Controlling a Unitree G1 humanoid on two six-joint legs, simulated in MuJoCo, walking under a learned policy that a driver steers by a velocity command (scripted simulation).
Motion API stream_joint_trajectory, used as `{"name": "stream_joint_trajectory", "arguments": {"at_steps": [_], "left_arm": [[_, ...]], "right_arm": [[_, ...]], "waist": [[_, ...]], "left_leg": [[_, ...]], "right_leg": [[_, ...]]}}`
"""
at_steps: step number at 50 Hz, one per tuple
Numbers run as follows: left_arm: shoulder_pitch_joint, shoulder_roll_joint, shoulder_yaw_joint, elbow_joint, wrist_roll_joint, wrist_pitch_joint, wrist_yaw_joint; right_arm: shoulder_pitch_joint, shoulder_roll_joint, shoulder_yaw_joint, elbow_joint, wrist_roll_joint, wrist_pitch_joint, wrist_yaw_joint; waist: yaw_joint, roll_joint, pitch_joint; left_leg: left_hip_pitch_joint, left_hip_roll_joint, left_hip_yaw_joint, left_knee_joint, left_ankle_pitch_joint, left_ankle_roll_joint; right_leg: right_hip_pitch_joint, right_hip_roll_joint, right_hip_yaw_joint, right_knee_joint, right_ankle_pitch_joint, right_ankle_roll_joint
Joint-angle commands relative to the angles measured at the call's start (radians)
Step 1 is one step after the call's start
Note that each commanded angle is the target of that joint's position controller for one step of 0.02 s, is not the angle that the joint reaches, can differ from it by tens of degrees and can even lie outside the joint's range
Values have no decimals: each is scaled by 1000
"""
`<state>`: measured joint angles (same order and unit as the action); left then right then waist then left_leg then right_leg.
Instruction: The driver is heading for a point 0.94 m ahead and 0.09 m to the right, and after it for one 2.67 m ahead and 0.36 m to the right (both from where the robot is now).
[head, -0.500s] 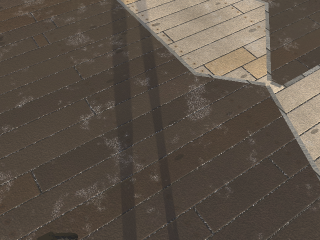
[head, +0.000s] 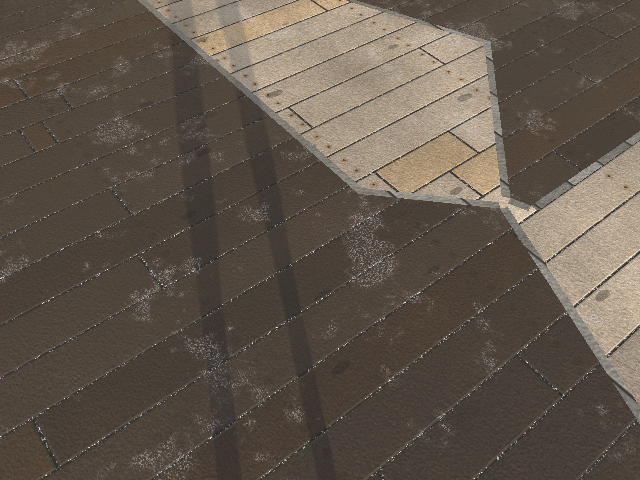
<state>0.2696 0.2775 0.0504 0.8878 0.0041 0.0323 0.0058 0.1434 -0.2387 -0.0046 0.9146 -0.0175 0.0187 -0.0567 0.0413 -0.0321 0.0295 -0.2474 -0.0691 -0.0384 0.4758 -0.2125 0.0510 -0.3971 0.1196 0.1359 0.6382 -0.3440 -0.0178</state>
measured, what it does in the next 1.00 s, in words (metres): walks ahead: right foot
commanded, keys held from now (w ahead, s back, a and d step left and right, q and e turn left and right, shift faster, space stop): e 0.42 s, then w+e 0.06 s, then w+q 0.52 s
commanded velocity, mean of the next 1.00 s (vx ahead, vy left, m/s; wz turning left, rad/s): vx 0.19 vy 0.00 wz -0.20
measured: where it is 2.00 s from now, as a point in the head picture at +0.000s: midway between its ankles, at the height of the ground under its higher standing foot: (379, 405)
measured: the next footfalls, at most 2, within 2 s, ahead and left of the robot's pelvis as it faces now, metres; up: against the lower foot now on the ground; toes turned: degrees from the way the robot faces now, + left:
right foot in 0.50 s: -0.02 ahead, -0.11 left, +0.00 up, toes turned -21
left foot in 1.06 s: +0.32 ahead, -0.05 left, +0.00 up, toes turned -3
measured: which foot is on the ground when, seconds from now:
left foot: down 0.00-0.50, up 0.52-1.00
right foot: up 0.00-0.48, down 0.50-1.00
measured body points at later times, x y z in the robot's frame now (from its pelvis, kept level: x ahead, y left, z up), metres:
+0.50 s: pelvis -0.01 -0.02 -0.01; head +0.01 -0.04 +0.44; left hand +0.20 +0.19 -0.11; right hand -0.03 -0.31 -0.14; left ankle +0.01 +0.09 -0.74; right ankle -0.06 -0.09 -0.74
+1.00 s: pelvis +0.15 -0.08 -0.01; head +0.18 -0.10 +0.43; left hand +0.13 +0.16 -0.15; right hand +0.26 -0.34 -0.15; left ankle +0.29 -0.03 -0.72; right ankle -0.05 -0.10 -0.74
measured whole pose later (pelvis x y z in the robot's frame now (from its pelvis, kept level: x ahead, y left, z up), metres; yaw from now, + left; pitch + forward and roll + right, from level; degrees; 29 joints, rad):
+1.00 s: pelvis +0.15 -0.08 -0.01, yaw -9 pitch +2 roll +1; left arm 0.44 0.19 0.00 0.99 0.02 -0.08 0.03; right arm 0.11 -0.23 -0.03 0.83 -0.04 0.00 0.06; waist 0.04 0.02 0.05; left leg -0.58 -0.02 0.12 0.67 -0.14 0.09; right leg 0.19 0.04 -0.21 0.20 -0.42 -0.05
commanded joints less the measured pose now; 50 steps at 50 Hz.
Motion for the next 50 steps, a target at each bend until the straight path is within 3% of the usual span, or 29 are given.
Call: {"name": "stream_joint_trajectory", "arguments": {"at_steps": [1,2,3,5,8,12,16,21,22,24,25,26,27,28,29,31,33,36,39,42,46,48,50], "left_arm": [[51,108,34,-41,8,0,11],[70,83,31,-28,13,10,9],[66,105,41,-29,21,16,6],[43,105,42,-38,20,26,-3],[-18,95,38,-65,11,37,-13],[-63,91,37,-95,10,54,-13],[-110,75,31,-133,12,58,-29],[-121,71,27,-175,0,51,-41],[-110,72,27,-180,0,48,-43],[-29,84,35,-155,9,37,-46],[54,137,49,-122,21,26,-37],[117,258,71,-147,20,15,-35],[122,223,64,-128,27,15,-19],[63,156,38,-124,25,10,-7],[7,114,23,-130,21,-2,-4],[-20,89,14,-131,23,-40,6],[43,95,15,-103,21,-71,2],[109,90,14,-69,22,-89,2],[132,59,1,-40,14,-100,12],[147,46,-10,-7,14,-114,20],[201,40,-20,51,11,-122,24],[208,55,-24,77,14,-121,31],[178,103,-16,81,15,-113,47]], "right_arm": [[-25,-129,-30,-80,2,-17,-2],[-43,-99,-23,-90,5,-19,1],[-47,-119,-25,-103,2,-27,-1],[4,-129,-27,-99,2,-33,-3],[86,-146,-34,-81,3,-32,-3],[114,-165,-47,-83,3,-33,0],[111,-172,-55,-96,-9,-31,14],[91,-211,-76,-111,-15,-24,35],[94,-221,-82,-114,-15,-22,39],[85,-220,-89,-121,-14,-14,45],[107,-147,-71,-123,-21,-7,54],[27,-57,-40,-198,-25,-3,59],[-51,-139,-56,-210,-45,-3,60],[-24,-151,-63,-196,-16,-8,76],[30,-158,-66,-160,1,-19,91],[108,-162,-71,-90,-18,-28,104],[112,-129,-67,-74,-9,-27,107],[78,-110,-68,-71,5,-23,105],[33,-105,-72,-80,-13,-23,100],[-17,-70,-58,-99,-19,-31,103],[-125,-29,-33,-155,-23,-31,122],[-115,-23,-28,-171,-21,-33,119],[6,-53,-39,-136,-19,-34,107]], "waist": [[16,87,-21],[28,76,-15],[31,91,-20],[6,122,-35],[-39,143,-51],[-54,163,-53],[-64,168,-51],[-61,204,-70],[-59,200,-88],[-14,132,-96],[7,-94,-78],[55,-313,-31],[83,-163,69],[18,-144,116],[-26,-128,131],[-44,-86,82],[-33,-35,54],[-10,-39,76],[-2,-25,104],[1,-26,119],[20,-45,122],[-8,-61,94],[-72,-107,22]], "left_leg": [[24,376,-314,-233,279,174],[30,322,-222,-214,350,156],[72,299,-178,-204,380,149],[153,279,-113,-174,514,153],[269,298,-92,-161,538,160],[286,332,-67,-159,501,166],[236,353,-9,-147,455,177],[165,378,42,-95,432,153],[149,385,48,-96,298,136],[-19,349,103,-19,-143,58],[-222,252,197,203,-363,3],[-530,77,223,461,-490,-46],[-537,124,64,523,-352,-37],[-504,146,48,514,-233,-32],[-462,157,43,486,-144,-36],[-414,150,51,517,-29,-35],[-437,137,23,555,21,-22],[-526,99,-41,571,64,-20],[-586,88,-44,537,106,-36],[-572,83,10,436,141,-39],[-492,69,146,260,127,4],[-386,31,200,184,82,47],[-234,-28,234,178,-5,91]], "right_leg": [[-96,-48,-48,386,-170,16],[-97,-56,-58,453,-124,26],[-129,-62,-63,498,-88,33],[-167,-67,-80,511,-68,58],[-199,-77,-92,437,-67,83],[-169,-96,-113,363,-93,82],[-93,-122,-152,251,-115,55],[56,-115,-210,72,-109,3],[98,-111,-224,13,-96,-12],[313,-78,-231,-180,-28,-58],[457,-199,-10,-345,-198,-100],[494,-510,480,-502,-489,-210],[336,-522,468,-563,-518,-263],[283,-468,372,-580,-491,-235],[280,-401,264,-593,-359,-186],[348,-320,83,-574,-55,-137],[406,-319,1,-550,121,-114],[453,-326,-78,-545,213,-79],[469,-340,-122,-552,273,-78],[472,-330,-189,-540,442,-73],[508,-331,-269,-483,736,-74],[531,-346,-307,-397,1038,-68],[541,-363,-338,-214,1348,-58]]}}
